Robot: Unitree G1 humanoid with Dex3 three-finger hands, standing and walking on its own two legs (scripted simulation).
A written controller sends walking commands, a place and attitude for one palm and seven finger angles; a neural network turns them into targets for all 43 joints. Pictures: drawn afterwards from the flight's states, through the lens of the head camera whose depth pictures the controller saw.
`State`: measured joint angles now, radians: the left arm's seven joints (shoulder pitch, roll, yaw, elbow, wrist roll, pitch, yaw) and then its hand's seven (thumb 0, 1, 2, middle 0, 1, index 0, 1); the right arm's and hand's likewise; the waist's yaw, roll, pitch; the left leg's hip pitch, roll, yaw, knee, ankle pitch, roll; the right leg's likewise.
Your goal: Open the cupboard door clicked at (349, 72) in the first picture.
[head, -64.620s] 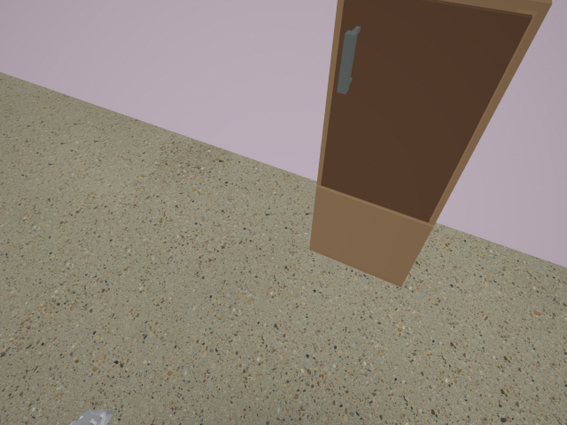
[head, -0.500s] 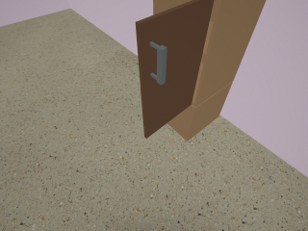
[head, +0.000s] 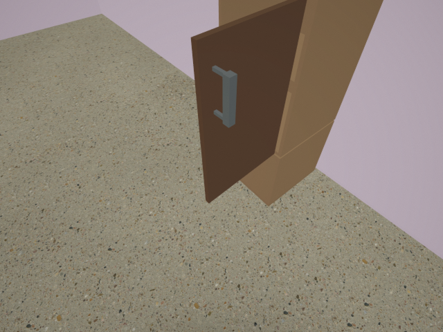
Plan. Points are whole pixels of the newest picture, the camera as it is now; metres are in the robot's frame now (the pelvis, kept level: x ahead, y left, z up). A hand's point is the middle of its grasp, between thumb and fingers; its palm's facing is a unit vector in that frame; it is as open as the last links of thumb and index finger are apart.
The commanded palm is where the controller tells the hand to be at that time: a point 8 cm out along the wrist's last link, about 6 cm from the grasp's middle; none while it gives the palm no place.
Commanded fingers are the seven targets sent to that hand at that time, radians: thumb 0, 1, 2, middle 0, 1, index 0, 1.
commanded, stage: stand and wait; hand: left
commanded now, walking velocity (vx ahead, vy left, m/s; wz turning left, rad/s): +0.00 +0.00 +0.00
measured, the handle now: (223, 97) +0.60 +0.03 +0.10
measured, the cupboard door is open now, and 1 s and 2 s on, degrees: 93 93 93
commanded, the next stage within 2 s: none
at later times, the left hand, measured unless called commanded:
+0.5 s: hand out of the picture +0.08 +0.23 -0.16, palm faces -0.02 -0.95 -0.32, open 7.4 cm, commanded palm none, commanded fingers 0.00 0.90 0.90 -0.20 -0.30 -0.20 -0.30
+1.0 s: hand out of the picture +0.08 +0.24 -0.16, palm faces -0.02 -0.95 -0.33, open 7.4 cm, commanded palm none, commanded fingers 0.00 0.90 0.90 -0.20 -0.30 -0.20 -0.30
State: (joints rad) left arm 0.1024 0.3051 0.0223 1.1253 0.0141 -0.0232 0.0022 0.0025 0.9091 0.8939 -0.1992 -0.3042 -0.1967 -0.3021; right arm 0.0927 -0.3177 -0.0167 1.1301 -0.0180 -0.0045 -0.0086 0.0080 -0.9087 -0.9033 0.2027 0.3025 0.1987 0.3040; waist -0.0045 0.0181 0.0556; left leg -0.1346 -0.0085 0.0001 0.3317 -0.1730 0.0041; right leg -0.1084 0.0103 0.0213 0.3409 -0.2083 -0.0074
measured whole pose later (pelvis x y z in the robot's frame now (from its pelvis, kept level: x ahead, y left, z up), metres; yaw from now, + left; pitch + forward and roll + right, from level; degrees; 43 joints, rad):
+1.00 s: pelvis +0.01 -0.01 +0.00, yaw +0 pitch -2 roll +0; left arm 0.11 0.32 0.01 1.13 0.01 -0.02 0.00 0.00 0.91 0.89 -0.20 -0.30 -0.20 -0.30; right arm 0.10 -0.32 -0.01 1.14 -0.01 0.00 -0.01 0.01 -0.91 -0.90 0.20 0.30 0.20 0.30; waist 0.00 0.01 0.06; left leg -0.10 0.00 0.00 0.30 -0.17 -0.01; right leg -0.07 0.02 0.02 0.30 -0.20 -0.02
